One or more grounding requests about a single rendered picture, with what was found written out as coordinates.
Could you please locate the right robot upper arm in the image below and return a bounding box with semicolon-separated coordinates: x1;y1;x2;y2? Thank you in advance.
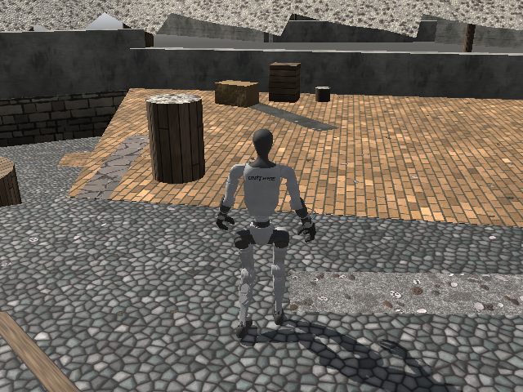
279;165;303;211

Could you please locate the right robot hand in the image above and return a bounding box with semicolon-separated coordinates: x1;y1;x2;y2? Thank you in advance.
297;223;316;243

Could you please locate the robot left shin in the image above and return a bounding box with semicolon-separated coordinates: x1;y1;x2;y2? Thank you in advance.
239;269;253;327

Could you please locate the robot left forearm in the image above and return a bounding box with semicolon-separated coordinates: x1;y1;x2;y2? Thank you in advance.
217;195;230;220

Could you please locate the left robot upper arm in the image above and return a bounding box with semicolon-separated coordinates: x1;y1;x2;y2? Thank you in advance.
222;163;246;207

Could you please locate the right robot foot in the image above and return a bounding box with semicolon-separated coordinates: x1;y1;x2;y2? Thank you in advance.
272;305;284;325

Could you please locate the robot right forearm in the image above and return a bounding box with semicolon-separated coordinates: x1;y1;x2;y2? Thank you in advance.
295;198;313;228

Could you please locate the left robot hand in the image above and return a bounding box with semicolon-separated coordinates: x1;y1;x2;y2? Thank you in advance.
216;216;235;230

